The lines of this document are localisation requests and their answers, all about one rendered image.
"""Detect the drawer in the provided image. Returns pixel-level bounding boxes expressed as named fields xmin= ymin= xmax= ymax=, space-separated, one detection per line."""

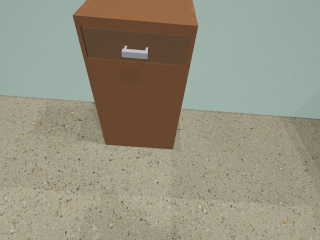
xmin=81 ymin=26 xmax=190 ymax=65

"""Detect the handle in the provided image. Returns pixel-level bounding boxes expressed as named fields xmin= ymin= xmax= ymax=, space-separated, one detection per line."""
xmin=121 ymin=45 xmax=148 ymax=59

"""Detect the cabinet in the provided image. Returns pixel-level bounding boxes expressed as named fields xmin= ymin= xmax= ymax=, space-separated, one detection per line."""
xmin=72 ymin=0 xmax=198 ymax=150

